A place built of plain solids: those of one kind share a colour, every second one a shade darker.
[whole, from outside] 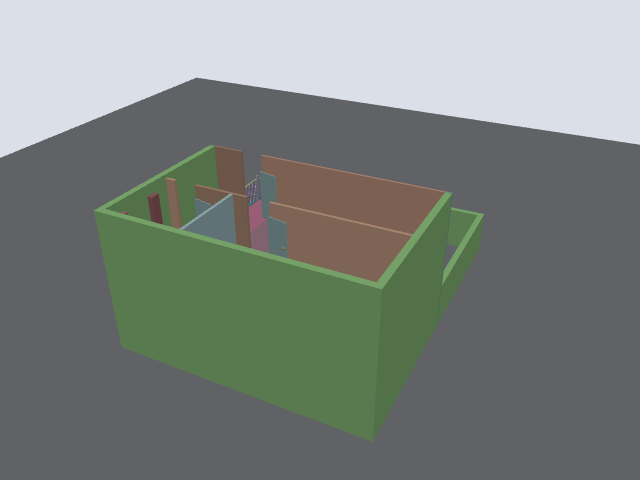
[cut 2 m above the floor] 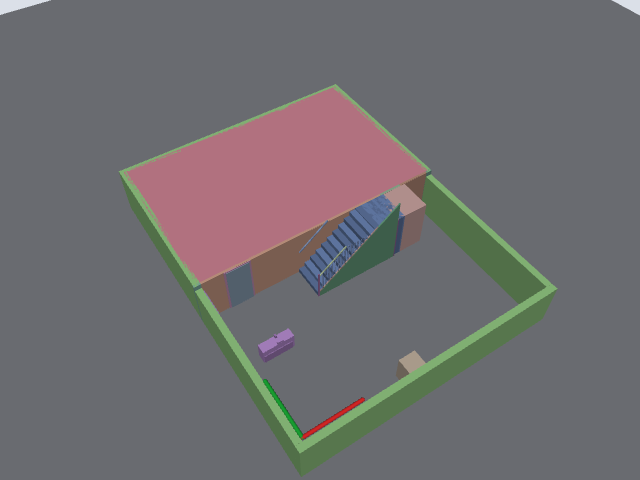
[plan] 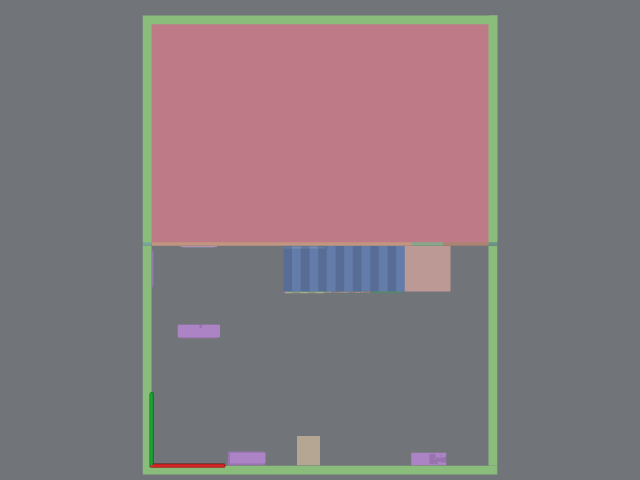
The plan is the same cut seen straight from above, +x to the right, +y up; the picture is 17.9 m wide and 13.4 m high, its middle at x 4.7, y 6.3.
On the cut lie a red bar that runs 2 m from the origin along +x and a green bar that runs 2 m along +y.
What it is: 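A house over a walled back yard; in the yard at the foot of the outdoor stair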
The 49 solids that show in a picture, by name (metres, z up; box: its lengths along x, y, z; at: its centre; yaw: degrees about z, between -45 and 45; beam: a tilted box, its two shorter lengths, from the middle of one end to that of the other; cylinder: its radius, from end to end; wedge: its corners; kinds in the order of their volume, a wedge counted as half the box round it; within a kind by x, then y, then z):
{
 "undercroft_block_1": {"box": [9.65, 6.22, 2.81], "at": [4.7, 9.34, 1.35]},
 "wall_1": {"box": [0.25, 6.14, 1.85], "at": [-0.12, 3.07, 0.88]},
 "wall_2": {"box": [0.25, 6.44, 5.65], "at": [-0.12, 9.35, 2.78]},
 "wall_3": {"box": [9.9, 0.25, 1.85], "at": [4.7, -0.12, 0.88]},
 "wall_4": {"box": [9.9, 0.25, 5.65], "at": [4.7, 12.45, 2.78]},
 "wall_5": {"box": [0.25, 6.14, 1.85], "at": [9.53, 3.07, 0.88]},
 "wall_6": {"box": [0.25, 6.44, 5.65], "at": [9.53, 9.35, 2.78]},
 "step_1": {"box": [0.73, 1.27, 0.25], "at": [4.04, 5.5, 0.07]},
 "step_2": {"box": [0.73, 1.27, 0.44], "at": [4.28, 5.5, 0.17]},
 "step_3": {"box": [0.73, 1.27, 0.64], "at": [4.53, 5.5, 0.27]},
 "step_4": {"box": [0.73, 1.27, 0.83], "at": [4.77, 5.5, 0.37]},
 "step_5": {"box": [0.73, 1.27, 1.03], "at": [5.01, 5.5, 0.47]},
 "step_6": {"box": [0.73, 1.27, 1.23], "at": [5.25, 5.5, 0.56]},
 "step_7": {"box": [0.73, 1.27, 1.42], "at": [5.49, 5.5, 0.66]},
 "step_8": {"box": [0.73, 1.27, 1.62], "at": [5.74, 5.5, 0.76]},
 "step_9": {"box": [0.73, 1.27, 1.81], "at": [5.98, 5.5, 0.86]},
 "step_10": {"box": [0.73, 1.27, 2.01], "at": [6.22, 5.5, 0.95]},
 "step_11": {"box": [0.73, 1.27, 2.21], "at": [6.46, 5.5, 1.05]},
 "step_12": {"box": [0.73, 1.27, 2.4], "at": [6.71, 5.5, 1.15]},
 "step_13": {"box": [0.73, 1.27, 2.6], "at": [6.95, 5.5, 1.25]},
 "step_14": {"box": [0.54, 1.27, 2.79], "at": [7.1, 5.5, 1.35]},
 "stair_wall_1": {"box": [7.26, 0.1, 5.65], "at": [3.63, 6.19, 2.78]},
 "stair_wall_2": {"box": [1.25, 0.1, 5.65], "at": [8.78, 6.19, 2.78]},
 "head_base_1": {"box": [1.28, 1.27, 2.89], "at": [7.71, 5.5, 1.4]},
 "upper_floor_1": {"box": [7.2, 2.98, 0.18], "at": [3.48, 7.72, 2.85]},
 "upper_partition_1": {"box": [5.08, 0.12, 2.56], "at": [2.54, 9.26, 4.17]},
 "upper_partition_2": {"box": [2.13, 0.12, 2.56], "at": [7.04, 9.26, 4.17]},
 "upper_partition_3": {"box": [0.39, 0.12, 2.56], "at": [9.21, 9.26, 4.17]},
 "planter_1": {"box": [1.07, 0.38, 0.42], "at": [1.3, 3.75, 0.16]},
 "planter_2": {"box": [1.18, 0.35, 0.67], "at": [1.32, 3.76, 0.29]},
 "planter_3": {"box": [1.04, 0.39, 0.54], "at": [2.64, 0.2, 0.22]},
 "planter_4": {"box": [1.0, 0.3, 0.72], "at": [2.68, 0.21, 0.31]},
 "planter_5": {"box": [0.5, 0.3, 0.72], "at": [7.5, 0.18, 0.31]},
 "planter_6": {"box": [0.98, 0.35, 0.55], "at": [7.73, 0.19, 0.22]},
 "planter_7": {"box": [0.25, 0.3, 0.72], "at": [7.87, 0.18, 0.31]},
 "upper_floor_head_1": {"box": [1.28, 4.34, 0.18], "at": [7.71, 7.03, 2.85]},
 "upper_split_wall_1": {"box": [0.12, 3.0, 2.56], "at": [6.57, 10.82, 4.17]},
 "bin_1": {"box": [0.65, 0.82, 1.06], "at": [4.38, 0.42, 0.48]},
 "back_wall_sill_1": {"box": [0.9, 0.1, 2.81], "at": [7.71, 6.19, 1.35]},
 "plinth_1": {"wedge": [[3.73, 4.81, -0.05], [3.73, 4.81, 0.22], [3.73, 4.86, -0.05], [3.73, 4.86, 0.22], [7.02, 4.81, -0.05], [7.02, 4.81, 2.89], [7.02, 4.86, -0.05], [7.02, 4.86, 2.89]]},
 "doorleaf_door_1": {"box": [0.84, 0.038, 2.08], "at": [4.71, 9.47, 3.93], "yaw": -11.5},
 "doorleaf_door_2": {"box": [0.83, 0.044, 2.07], "at": [6.9, 6.39, 3.93], "yaw": -13.6},
 "doorleaf_door_3": {"box": [0.84, 0.037, 2.08], "at": [7.74, 9.45, 3.93], "yaw": -11.4},
 "curtains_1": {"box": [0.19, 0.38, 2.18], "at": [9.31, 10.16, 4.09]},
 "back_wall_end_1": {"box": [0.25, 0.1, 5.65], "at": [-0.12, 6.19, 2.78]},
 "undercroft_leaf_1": {"box": [0.88, 0.05, 2.0], "at": [1.31, 6.11, 0.95]},
 "undercroft_frame_1": {"box": [1.02, 0.03, 2.06], "at": [1.31, 6.12, 0.98]},
 "headland_ahead_guard_newel_1": {"box": [0.09, 0.09, 1.15], "at": [8.29, 5.0, 3.46]},
 "guard_newel_1": {"box": [0.05, 0.05, 1.32], "at": [3.71, 4.84, 0.61]}
}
